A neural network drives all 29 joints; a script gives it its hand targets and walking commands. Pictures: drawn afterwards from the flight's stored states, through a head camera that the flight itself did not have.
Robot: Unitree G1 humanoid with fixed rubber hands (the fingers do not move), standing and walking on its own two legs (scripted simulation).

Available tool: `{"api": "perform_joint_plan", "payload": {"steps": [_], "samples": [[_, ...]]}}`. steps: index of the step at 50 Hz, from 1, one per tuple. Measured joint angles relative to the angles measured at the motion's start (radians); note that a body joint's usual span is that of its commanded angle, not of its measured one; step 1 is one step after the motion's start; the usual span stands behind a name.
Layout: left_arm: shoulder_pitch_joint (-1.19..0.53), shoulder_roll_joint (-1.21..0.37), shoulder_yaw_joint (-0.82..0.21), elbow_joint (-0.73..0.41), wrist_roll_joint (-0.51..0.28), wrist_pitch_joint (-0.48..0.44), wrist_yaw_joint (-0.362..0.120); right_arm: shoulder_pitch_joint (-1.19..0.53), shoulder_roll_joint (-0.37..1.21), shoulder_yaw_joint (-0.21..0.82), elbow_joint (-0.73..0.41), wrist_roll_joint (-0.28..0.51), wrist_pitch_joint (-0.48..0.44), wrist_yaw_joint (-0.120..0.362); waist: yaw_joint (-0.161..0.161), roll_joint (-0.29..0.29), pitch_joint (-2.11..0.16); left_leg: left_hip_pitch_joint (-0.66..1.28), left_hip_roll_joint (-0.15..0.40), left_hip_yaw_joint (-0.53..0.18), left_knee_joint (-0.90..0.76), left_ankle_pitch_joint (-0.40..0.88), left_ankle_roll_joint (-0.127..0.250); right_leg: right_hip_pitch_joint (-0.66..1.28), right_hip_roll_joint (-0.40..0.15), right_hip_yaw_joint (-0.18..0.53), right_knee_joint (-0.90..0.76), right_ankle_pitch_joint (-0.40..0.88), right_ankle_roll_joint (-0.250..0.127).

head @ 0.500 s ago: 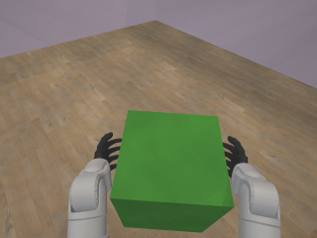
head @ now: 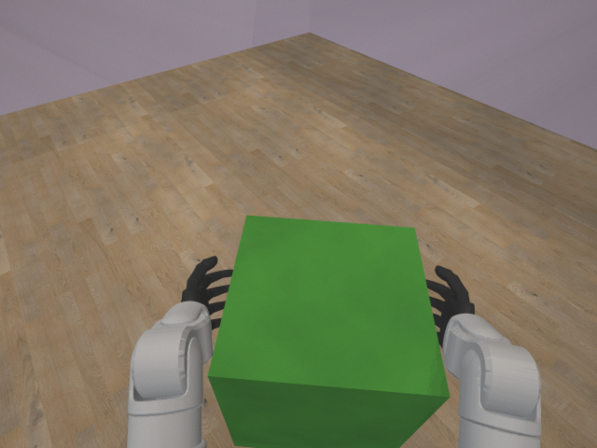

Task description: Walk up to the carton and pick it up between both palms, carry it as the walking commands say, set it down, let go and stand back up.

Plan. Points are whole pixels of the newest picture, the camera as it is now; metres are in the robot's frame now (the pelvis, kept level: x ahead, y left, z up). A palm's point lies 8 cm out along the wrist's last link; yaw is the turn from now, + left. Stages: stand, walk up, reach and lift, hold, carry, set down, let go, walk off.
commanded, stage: carry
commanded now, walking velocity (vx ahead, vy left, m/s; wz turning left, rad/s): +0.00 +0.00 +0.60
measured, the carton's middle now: (319, 342) +0.27 -0.01 +0.00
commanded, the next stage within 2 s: none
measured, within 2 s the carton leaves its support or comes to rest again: neither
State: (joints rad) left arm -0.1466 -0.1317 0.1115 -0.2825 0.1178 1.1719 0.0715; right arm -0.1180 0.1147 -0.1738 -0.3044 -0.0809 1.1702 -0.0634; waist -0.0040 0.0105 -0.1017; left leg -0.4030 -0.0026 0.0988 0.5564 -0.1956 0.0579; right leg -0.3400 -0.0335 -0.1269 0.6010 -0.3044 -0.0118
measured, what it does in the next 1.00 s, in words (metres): steps on the spot, turning left: left foot, then right foot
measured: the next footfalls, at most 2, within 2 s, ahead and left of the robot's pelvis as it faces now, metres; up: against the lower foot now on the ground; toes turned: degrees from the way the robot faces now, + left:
left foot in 0.30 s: +0.01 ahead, +0.12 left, +0.00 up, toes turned +18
right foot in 0.56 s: +0.08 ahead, -0.09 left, +0.00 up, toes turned +15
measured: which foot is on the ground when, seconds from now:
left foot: down 0.00-0.02, up 0.04-0.28, down 0.30-0.56, up 0.58-0.86, down 0.88-1.00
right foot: down 0.00-0.30, up 0.32-0.54, down 0.56-0.88, up 0.90-1.00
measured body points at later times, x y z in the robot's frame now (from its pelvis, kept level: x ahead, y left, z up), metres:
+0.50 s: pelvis +0.02 +0.00 -0.01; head +0.06 +0.01 +0.44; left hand +0.24 +0.24 +0.06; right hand +0.34 -0.06 +0.05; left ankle -0.03 +0.11 -0.73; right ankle +0.02 -0.12 -0.71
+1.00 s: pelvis +0.01 -0.01 -0.01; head +0.03 +0.02 +0.44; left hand +0.13 +0.30 +0.06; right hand +0.33 +0.04 +0.07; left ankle -0.06 +0.07 -0.73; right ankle +0.03 -0.14 -0.68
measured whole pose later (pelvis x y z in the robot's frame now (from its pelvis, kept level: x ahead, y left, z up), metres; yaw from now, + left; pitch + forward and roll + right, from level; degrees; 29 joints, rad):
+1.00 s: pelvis +0.01 -0.01 -0.01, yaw +40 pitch +5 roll +1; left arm -0.17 -0.13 0.13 -0.41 0.10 1.16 0.06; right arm -0.15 0.13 -0.17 -0.45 -0.07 1.18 -0.07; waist 0.00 -0.04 -0.01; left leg -0.41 -0.05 0.02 0.66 -0.33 0.03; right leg -0.48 -0.11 -0.09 1.04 -0.55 0.00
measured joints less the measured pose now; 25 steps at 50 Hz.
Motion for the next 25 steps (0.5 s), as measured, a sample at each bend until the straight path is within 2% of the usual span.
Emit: {"api": "perform_joint_plan", "payload": {"steps": [2,5,8,12,15,16,19,22,25], "samples": [[-0.001,0.000,-0.002,-0.004,0.000,0.012,0.000,-0.004,-0.003,0.000,-0.008,0.000,0.020,-0.002,0.000,0.005,0.002,-0.007,-0.005,-0.009,0.011,-0.015,-0.009,0.000,-0.004,-0.010,0.001,0.002,-0.007],[-0.001,0.000,-0.006,-0.017,0.000,0.024,0.000,-0.009,-0.009,0.000,-0.025,0.007,0.041,-0.005,0.001,-0.015,0.005,-0.059,-0.014,-0.013,0.215,-0.165,-0.014,0.000,-0.032,-0.031,0.001,-0.009,-0.021],[-0.008,-0.001,-0.006,-0.041,0.000,0.026,0.000,-0.036,-0.016,0.000,-0.046,0.009,0.058,-0.007,0.000,-0.023,0.009,-0.066,0.007,-0.016,0.319,-0.196,-0.017,-0.006,-0.057,-0.065,0.000,-0.017,-0.022],[-0.025,-0.002,-0.004,-0.066,0.000,0.027,0.004,-0.065,-0.027,0.000,-0.058,0.020,0.059,-0.007,0.000,-0.022,0.016,-0.059,0.029,-0.019,0.255,-0.237,-0.028,-0.025,-0.095,-0.148,0.014,-0.034,-0.018],[-0.025,-0.002,0.010,-0.090,0.000,0.026,0.004,-0.088,-0.016,0.000,-0.058,0.017,0.057,-0.008,0.000,-0.027,0.027,-0.011,0.025,-0.021,0.083,-0.109,-0.031,-0.059,-0.129,-0.184,0.097,-0.080,0.001],[-0.025,-0.002,0.024,-0.098,-0.003,0.025,0.003,-0.088,0.001,0.000,-0.057,0.009,0.049,-0.008,-0.001,-0.047,0.041,-0.010,0.006,-0.021,0.089,-0.119,-0.033,-0.080,-0.143,-0.148,0.154,-0.114,0.003],[-0.024,-0.002,0.039,-0.104,-0.011,0.027,-0.001,-0.058,0.024,0.000,-0.057,0.001,0.019,-0.007,-0.001,-0.046,0.071,-0.011,-0.019,-0.053,0.096,-0.142,-0.034,-0.142,-0.096,-0.010,0.346,-0.238,0.004],[-0.024,-0.003,0.036,-0.105,-0.011,0.026,-0.001,-0.052,0.021,0.000,-0.059,0.010,0.010,-0.007,0.000,-0.023,0.089,-0.011,-0.027,-0.084,0.096,-0.143,-0.034,-0.145,-0.063,0.038,0.359,-0.243,0.004],[-0.024,-0.003,0.036,-0.115,-0.016,0.009,-0.003,-0.063,0.022,0.000,-0.079,0.006,0.010,-0.008,0.000,-0.019,0.096,-0.012,-0.039,-0.084,0.096,-0.143,-0.038,-0.143,-0.047,0.073,0.301,-0.241,0.004]]}}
